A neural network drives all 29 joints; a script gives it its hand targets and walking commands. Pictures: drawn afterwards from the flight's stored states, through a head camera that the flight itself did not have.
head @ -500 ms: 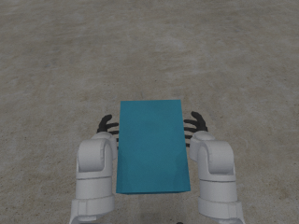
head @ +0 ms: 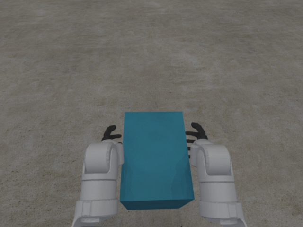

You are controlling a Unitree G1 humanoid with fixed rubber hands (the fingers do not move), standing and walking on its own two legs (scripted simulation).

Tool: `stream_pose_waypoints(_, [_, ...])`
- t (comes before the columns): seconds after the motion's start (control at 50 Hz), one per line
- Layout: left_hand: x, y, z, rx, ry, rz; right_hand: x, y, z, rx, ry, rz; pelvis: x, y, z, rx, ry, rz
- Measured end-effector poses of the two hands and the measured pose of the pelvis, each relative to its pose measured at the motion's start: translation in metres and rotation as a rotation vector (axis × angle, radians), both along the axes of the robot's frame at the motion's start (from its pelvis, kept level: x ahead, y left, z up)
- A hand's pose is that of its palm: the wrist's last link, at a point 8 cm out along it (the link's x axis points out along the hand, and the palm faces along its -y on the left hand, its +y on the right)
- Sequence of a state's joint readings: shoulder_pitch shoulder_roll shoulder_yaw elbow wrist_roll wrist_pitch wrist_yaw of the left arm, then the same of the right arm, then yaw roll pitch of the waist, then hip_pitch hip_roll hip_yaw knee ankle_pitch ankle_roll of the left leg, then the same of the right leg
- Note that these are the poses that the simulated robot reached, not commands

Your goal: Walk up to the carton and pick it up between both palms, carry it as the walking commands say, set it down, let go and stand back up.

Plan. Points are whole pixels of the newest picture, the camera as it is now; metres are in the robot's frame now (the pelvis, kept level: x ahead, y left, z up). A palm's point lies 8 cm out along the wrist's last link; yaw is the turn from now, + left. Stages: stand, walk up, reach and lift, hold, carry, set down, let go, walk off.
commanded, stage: carry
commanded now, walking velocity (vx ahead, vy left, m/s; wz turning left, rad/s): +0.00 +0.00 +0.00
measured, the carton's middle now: (153, 163) +0.32 +0.01 -0.01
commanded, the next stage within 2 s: none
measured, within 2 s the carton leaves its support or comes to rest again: neither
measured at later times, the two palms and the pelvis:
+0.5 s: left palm (110, 147) +0.31 +0.12 +0.09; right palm (204, 145) +0.32 -0.11 +0.09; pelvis +0.00 -0.01 +0.00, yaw +0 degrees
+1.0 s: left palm (115, 170) +0.26 +0.10 +0.06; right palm (213, 169) +0.26 -0.13 +0.07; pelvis -0.05 -0.01 -0.01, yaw -1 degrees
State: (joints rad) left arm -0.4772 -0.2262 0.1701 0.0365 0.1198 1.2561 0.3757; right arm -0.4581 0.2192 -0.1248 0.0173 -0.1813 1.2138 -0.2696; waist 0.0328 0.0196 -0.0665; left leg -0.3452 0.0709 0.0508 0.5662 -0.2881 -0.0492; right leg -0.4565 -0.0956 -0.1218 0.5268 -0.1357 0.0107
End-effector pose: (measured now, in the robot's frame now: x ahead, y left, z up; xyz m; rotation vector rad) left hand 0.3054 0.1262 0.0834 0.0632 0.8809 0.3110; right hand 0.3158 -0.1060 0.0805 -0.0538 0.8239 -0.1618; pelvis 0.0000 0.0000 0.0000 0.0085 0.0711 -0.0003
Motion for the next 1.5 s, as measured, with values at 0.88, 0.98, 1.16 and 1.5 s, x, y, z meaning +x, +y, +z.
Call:
stream_pose_waypoints(0.88, [-0.029,-0.026,-0.011,-0.027,-0.007,-0.06,-0.041,-0.026,-0.002,-0.021,-0.002,-0.069,-0.036,-0.013,-0.007,0.011,-0.02,-0.019])
stream_pose_waypoints(0.98, [-0.04,-0.023,-0.026,-0.046,0.015,-0.062,-0.052,-0.023,-0.012,-0.036,0.02,-0.081,-0.047,-0.01,-0.006,0.006,-0.019,-0.026])
stream_pose_waypoints(1.16, [-0.04,-0.017,-0.008,-0.004,-0.027,0.013,-0.037,-0.017,-0.005,-0.002,-0.02,0.005,-0.042,-0.021,-0.007,0.014,-0.023,-0.01])
stream_pose_waypoints(1.5, [-0.008,-0.02,-0.009,-0.018,-0.038,-0.056,-0.016,-0.021,0.001,-0.049,-0.03,-0.008,-0.01,-0.015,-0.003,0.009,-0.021,-0.01])
